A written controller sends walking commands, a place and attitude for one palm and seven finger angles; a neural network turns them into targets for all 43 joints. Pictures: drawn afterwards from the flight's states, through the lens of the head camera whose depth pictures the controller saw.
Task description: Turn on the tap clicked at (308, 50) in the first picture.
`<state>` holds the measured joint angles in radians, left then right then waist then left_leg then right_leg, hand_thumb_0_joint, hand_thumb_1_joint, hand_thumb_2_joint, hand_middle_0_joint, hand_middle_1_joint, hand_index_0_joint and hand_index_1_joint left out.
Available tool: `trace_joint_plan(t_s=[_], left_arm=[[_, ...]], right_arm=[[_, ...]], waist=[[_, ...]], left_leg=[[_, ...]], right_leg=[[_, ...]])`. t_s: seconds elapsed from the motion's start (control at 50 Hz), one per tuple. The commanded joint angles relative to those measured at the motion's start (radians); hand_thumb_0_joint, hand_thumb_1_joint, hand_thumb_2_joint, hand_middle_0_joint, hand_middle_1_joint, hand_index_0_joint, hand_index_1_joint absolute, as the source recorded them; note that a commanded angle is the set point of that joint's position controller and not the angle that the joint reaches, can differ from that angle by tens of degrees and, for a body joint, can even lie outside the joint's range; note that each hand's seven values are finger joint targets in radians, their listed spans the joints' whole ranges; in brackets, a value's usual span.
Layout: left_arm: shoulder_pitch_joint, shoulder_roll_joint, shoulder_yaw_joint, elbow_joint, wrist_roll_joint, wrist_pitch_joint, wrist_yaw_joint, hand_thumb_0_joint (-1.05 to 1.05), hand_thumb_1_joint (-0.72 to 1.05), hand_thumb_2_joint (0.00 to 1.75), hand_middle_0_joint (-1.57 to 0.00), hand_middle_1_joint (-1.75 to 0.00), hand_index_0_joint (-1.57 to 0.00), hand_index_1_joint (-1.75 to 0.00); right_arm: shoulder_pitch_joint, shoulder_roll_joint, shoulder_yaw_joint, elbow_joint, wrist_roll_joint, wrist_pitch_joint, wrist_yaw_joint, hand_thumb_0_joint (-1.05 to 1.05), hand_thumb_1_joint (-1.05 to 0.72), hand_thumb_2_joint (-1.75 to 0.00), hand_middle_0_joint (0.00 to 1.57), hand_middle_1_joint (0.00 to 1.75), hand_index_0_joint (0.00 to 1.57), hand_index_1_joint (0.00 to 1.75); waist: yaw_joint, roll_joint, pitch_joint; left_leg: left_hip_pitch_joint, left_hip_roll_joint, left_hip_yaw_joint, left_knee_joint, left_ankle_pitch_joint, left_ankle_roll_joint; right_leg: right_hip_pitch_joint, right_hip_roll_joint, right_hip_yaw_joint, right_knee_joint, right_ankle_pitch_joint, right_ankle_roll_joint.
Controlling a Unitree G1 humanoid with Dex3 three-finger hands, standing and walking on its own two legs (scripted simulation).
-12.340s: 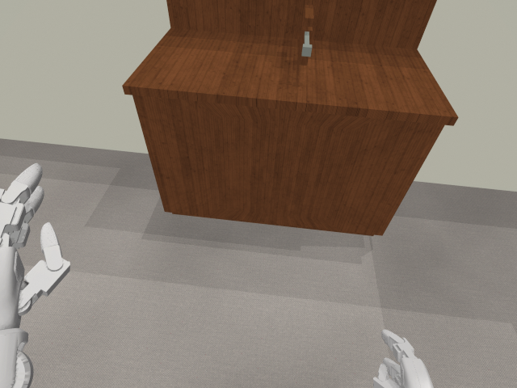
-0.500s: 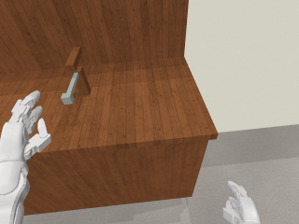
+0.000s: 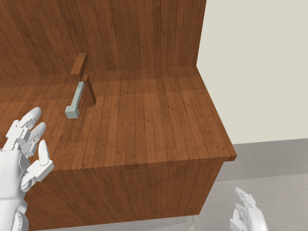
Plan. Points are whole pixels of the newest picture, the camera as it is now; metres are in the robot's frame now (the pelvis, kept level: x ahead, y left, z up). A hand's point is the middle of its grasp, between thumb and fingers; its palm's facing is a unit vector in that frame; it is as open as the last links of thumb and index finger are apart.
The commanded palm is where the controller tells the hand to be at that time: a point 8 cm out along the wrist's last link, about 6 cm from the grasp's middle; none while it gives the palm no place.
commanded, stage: turn the palm inward beside the body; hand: left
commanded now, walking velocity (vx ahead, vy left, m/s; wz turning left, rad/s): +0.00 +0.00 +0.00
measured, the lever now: (72, 112) +0.39 +0.30 +0.10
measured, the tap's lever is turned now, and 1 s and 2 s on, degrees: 0 0 0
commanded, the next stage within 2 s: reach beside the lever's end, fingers flat in 1.06 s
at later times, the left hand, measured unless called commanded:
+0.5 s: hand (36, 188) +0.15 +0.23 +0.16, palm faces +0.40 -0.90 -0.17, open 7.4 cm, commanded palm +0.09 +0.27 +0.17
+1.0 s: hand (54, 185) +0.16 +0.20 +0.16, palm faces +0.41 -0.90 -0.15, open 7.4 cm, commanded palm +0.10 +0.25 +0.17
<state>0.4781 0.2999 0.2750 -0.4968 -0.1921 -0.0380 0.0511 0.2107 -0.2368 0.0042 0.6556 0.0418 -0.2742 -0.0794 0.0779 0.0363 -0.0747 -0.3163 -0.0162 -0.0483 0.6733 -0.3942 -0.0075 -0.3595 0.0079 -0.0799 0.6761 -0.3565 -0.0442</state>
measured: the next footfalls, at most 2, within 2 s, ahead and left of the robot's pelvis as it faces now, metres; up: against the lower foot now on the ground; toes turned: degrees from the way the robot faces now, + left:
none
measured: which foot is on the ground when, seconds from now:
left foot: down 0.00-1.00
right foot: down 0.00-1.00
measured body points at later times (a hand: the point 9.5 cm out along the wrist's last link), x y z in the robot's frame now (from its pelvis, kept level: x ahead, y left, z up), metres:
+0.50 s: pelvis -0.03 +0.00 +0.00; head -0.06 -0.02 +0.45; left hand +0.12 +0.28 +0.17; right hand +0.17 -0.20 -0.07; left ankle -0.03 +0.13 -0.72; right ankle +0.00 -0.09 -0.72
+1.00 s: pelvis -0.02 -0.02 +0.00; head -0.04 -0.05 +0.45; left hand +0.13 +0.25 +0.17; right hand +0.19 -0.24 -0.07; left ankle -0.03 +0.13 -0.72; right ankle +0.00 -0.09 -0.72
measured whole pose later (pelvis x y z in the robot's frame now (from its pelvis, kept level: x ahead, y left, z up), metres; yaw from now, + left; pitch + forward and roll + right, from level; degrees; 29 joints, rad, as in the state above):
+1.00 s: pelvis -0.02 -0.02 +0.00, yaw +1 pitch +0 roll +0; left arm 0.53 0.26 0.24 -0.57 -0.28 0.16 0.11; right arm 0.20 -0.25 0.03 0.67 0.07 -0.29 -0.09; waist 0.08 0.07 -0.07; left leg -0.30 0.01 -0.08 0.67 -0.36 -0.03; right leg -0.32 0.03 -0.12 0.65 -0.32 -0.07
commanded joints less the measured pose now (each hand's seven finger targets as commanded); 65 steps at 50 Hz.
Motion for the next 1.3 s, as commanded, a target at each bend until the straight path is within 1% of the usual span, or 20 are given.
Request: trace_joint_plan(t_s=[0.0, 0.12, 0.22, 0.26, 0.4, 0.46, 0.54, 0.6, 0.62, 0.66, 0.74, 0.78, 0.86, 0.94, 0.96, 1.1, 1.14, 1.22, 1.24, 1.28], left_arm=[[-0.040, 0.142, 0.124, -0.193, -0.013, -0.004, 0.031, 0.00, 0.90, 0.90, -0.20, -0.30, -0.20, -0.30], [-0.065, 0.122, 0.076, -0.255, -0.023, 0.079, 0.022, 0.00, 0.90, 0.90, -0.20, -0.30, -0.20, -0.30], [-0.078, 0.122, 0.063, -0.280, -0.020, 0.066, 0.038, 0.00, 0.90, 0.90, -0.20, -0.30, -0.20, -0.30], [-0.090, 0.117, 0.059, -0.289, -0.010, 0.061, 0.049, 0.00, 0.90, 0.90, -0.20, -0.30, -0.20, -0.30], [-0.059, 0.101, 0.047, -0.273, -0.038, 0.102, 0.060, 0.00, 0.90, 0.90, -0.20, -0.30, -0.20, -0.30], [-0.060, 0.092, 0.031, -0.288, -0.044, 0.119, 0.058, 0.00, 0.90, 0.90, -0.20, -0.30, -0.20, -0.30], [-0.062, 0.133, 0.075, -0.290, -0.050, 0.131, 0.072, 0.00, 0.90, 0.90, -0.20, -0.30, -0.20, -0.30], [-0.071, 0.106, 0.056, -0.287, -0.061, 0.140, 0.080, 0.00, 0.90, 0.90, -0.20, -0.30, -0.20, -0.30], [-0.069, 0.112, 0.062, -0.286, -0.064, 0.142, 0.081, 0.00, 0.90, 0.90, -0.20, -0.30, -0.20, -0.30], [-0.075, 0.104, 0.051, -0.303, -0.060, 0.143, 0.080, 0.00, 0.90, 0.90, -0.20, -0.30, -0.20, -0.30], [-0.048, 0.119, 0.065, -0.285, -0.059, 0.147, 0.076, 0.00, 0.90, 0.90, -0.20, -0.30, -0.20, -0.30], [-0.041, 0.112, 0.062, -0.279, -0.069, 0.146, 0.069, 0.00, 0.90, 0.90, -0.20, -0.30, -0.20, -0.30], [-0.037, 0.103, 0.058, -0.294, -0.072, 0.137, 0.063, 0.00, 0.90, 0.90, -0.20, -0.30, -0.20, -0.30], [-0.010, 0.122, 0.093, -0.283, -0.075, 0.125, 0.064, 0.00, 0.90, 0.90, -0.20, -0.30, -0.20, -0.30], [-0.024, 0.091, 0.059, -0.289, -0.076, 0.118, 0.060, 0.00, 0.90, 0.90, -0.20, -0.30, -0.20, -0.30], [-0.007, 0.100, 0.074, -0.272, -0.085, 0.102, 0.046, 0.00, 0.90, 0.90, -0.20, -0.30, -0.20, -0.30], [-0.001, 0.109, 0.089, -0.268, -0.084, 0.104, 0.045, 0.00, 0.90, 0.90, -0.20, -0.30, -0.20, -0.30], [-0.034, 0.120, 0.107, -0.225, -0.090, 0.101, 0.039, 0.00, 0.90, 0.90, -0.20, -0.30, -0.20, -0.30], [-0.046, 0.130, 0.119, -0.215, -0.085, 0.102, 0.042, 0.00, 0.90, 0.90, -0.20, -0.30, -0.20, -0.30], [-0.108, 0.107, 0.087, -0.200, -0.086, 0.096, 0.041, 0.00, 0.90, 0.90, -0.20, -0.30, -0.20, -0.30]], right_arm=[[-0.088, -0.115, -0.029, -0.162, 0.003, -0.043, -0.003, 0.00, -0.90, -0.90, 0.20, 0.30, 0.20, 0.30], [-0.113, -0.116, -0.017, -0.184, 0.006, -0.029, -0.012, 0.00, -0.90, -0.90, 0.20, 0.30, 0.20, 0.30], [-0.131, -0.110, -0.007, -0.180, 0.004, -0.036, -0.016, 0.00, -0.90, -0.90, 0.20, 0.30, 0.20, 0.30], [-0.143, -0.101, 0.000, -0.176, 0.007, -0.038, -0.016, 0.00, -0.90, -0.90, 0.20, 0.30, 0.20, 0.30], [-0.173, -0.103, 0.008, -0.180, 0.016, -0.039, -0.025, 0.00, -0.90, -0.90, 0.20, 0.30, 0.20, 0.30], [-0.181, -0.100, 0.013, -0.180, 0.023, -0.044, -0.029, 0.00, -0.90, -0.90, 0.20, 0.30, 0.20, 0.30], [-0.190, -0.102, 0.011, -0.172, 0.023, -0.054, -0.030, 0.00, -0.90, -0.90, 0.20, 0.30, 0.20, 0.30], [-0.192, -0.099, 0.007, -0.172, 0.024, -0.059, -0.028, 0.00, -0.90, -0.90, 0.20, 0.30, 0.20, 0.30], [-0.187, -0.100, 0.005, -0.171, 0.024, -0.062, -0.027, 0.00, -0.90, -0.90, 0.20, 0.30, 0.20, 0.30], [-0.188, -0.098, 0.007, -0.169, 0.027, -0.066, -0.025, 0.00, -0.90, -0.90, 0.20, 0.30, 0.20, 0.30], [-0.181, -0.102, 0.004, -0.163, 0.024, -0.071, -0.022, 0.00, -0.90, -0.90, 0.20, 0.30, 0.20, 0.30], [-0.174, -0.105, -0.002, -0.169, 0.023, -0.073, -0.022, 0.00, -0.90, -0.90, 0.20, 0.30, 0.20, 0.30], [-0.168, -0.103, -0.005, -0.163, 0.024, -0.077, -0.018, 0.00, -0.90, -0.90, 0.20, 0.30, 0.20, 0.30], [-0.157, -0.107, -0.008, -0.158, 0.020, -0.078, -0.015, 0.00, -0.90, -0.90, 0.20, 0.30, 0.20, 0.30], [-0.147, -0.104, -0.007, -0.161, 0.021, -0.077, -0.014, 0.00, -0.90, -0.90, 0.20, 0.30, 0.20, 0.30], [-0.134, -0.111, -0.013, -0.163, 0.020, -0.084, -0.015, 0.00, -0.90, -0.90, 0.20, 0.30, 0.20, 0.30], [-0.143, -0.108, -0.012, -0.158, 0.023, -0.083, -0.015, 0.00, -0.90, -0.90, 0.20, 0.30, 0.20, 0.30], [-0.122, -0.112, -0.017, -0.154, 0.021, -0.074, -0.019, 0.00, -0.90, -0.90, 0.20, 0.30, 0.20, 0.30], [-0.133, -0.111, -0.014, -0.148, 0.024, -0.071, -0.021, 0.00, -0.90, -0.90, 0.20, 0.30, 0.20, 0.30], [-0.128, -0.110, -0.013, -0.149, 0.023, -0.072, -0.022, 0.00, -0.90, -0.90, 0.20, 0.30, 0.20, 0.30]], waist=[[0.013, 0.012, -0.094], [0.009, 0.007, -0.090], [0.006, -0.001, -0.056], [0.007, 0.058, -0.041], [0.007, 0.019, -0.006], [0.004, 0.015, 0.009], [0.012, 0.017, 0.029], [0.007, -0.003, 0.023], [0.008, -0.023, 0.023], [0.007, 0.027, 0.015], [0.007, 0.003, 0.026], [0.007, -0.048, 0.003], [0.006, 0.001, -0.016], [0.011, -0.015, -0.041], [0.003, -0.022, -0.040], [0.005, -0.055, -0.069], [0.009, -0.016, -0.057], [0.004, -0.039, -0.057], [0.006, -0.015, -0.037], [-0.007, -0.040, -0.025]], left_leg=[[0.032, 0.027, 0.002, -0.086, 0.501, 0.004], [0.060, 0.030, -0.008, -0.109, 0.455, 0.001], [0.041, 0.026, -0.020, -0.132, 0.320, 0.003], [0.035, 0.022, -0.020, -0.145, 0.252, -0.001], [-0.015, 0.012, -0.023, -0.162, 0.072, 0.021], [-0.023, 0.008, -0.022, -0.163, 0.033, 0.026], [-0.039, 0.005, -0.020, -0.152, 0.007, 0.031], [-0.050, 0.001, -0.012, -0.134, -0.003, 0.035], [-0.052, 0.003, -0.011, -0.129, 0.013, 0.035], [-0.041, 0.000, -0.007, -0.126, 0.029, 0.034], [-0.042, 0.003, -0.008, -0.109, 0.069, 0.037], [-0.047, 0.004, -0.005, -0.094, 0.102, 0.040], [-0.030, 0.005, 0.003, -0.077, 0.165, 0.038], [-0.024, 0.004, 0.005, -0.065, 0.217, 0.040], [-0.023, 0.004, 0.008, -0.068, 0.220, 0.040], [-0.023, 0.005, 0.006, -0.062, 0.250, 0.040], [-0.016, 0.004, 0.009, -0.061, 0.255, 0.039], [-0.024, 0.004, 0.007, -0.069, 0.266, 0.038], [-0.019, 0.003, 0.008, -0.073, 0.264, 0.039], [-0.020, 0.002, 0.001, -0.084, 0.243, 0.039]], right_leg=[[0.093, -0.028, -0.006, -0.080, 0.369, 0.027], [0.089, -0.023, -0.009, -0.104, 0.310, 0.029], [0.061, -0.017, -0.007, -0.126, 0.192, 0.028], [0.049, -0.018, -0.002, -0.133, 0.135, 0.024], [0.046, -0.022, 0.009, -0.167, 0.011, 0.030], [0.044, -0.026, 0.018, -0.181, -0.026, 0.032], [0.039, -0.028, 0.031, -0.202, -0.070, 0.034], [0.042, -0.038, 0.048, -0.220, -0.111, 0.038], [0.049, -0.039, 0.051, -0.223, -0.110, 0.038], [0.051, -0.041, 0.051, -0.218, -0.092, 0.036], [0.053, -0.042, 0.063, -0.231, -0.070, 0.037], [0.068, -0.047, 0.076, -0.231, -0.050, 0.043], [0.082, -0.057, 0.085, -0.220, 0.035, 0.044], [0.104, -0.054, 0.082, -0.201, 0.147, 0.049], [0.097, -0.054, 0.072, -0.193, 0.155, 0.049], [0.122, -0.059, 0.078, -0.179, 0.243, 0.057], [0.121, -0.057, 0.078, -0.182, 0.249, 0.053], [0.121, -0.054, 0.070, -0.174, 0.274, 0.053], [0.112, -0.048, 0.066, -0.179, 0.255, 0.047], [0.092, -0.045, 0.055, -0.181, 0.206, 0.047]])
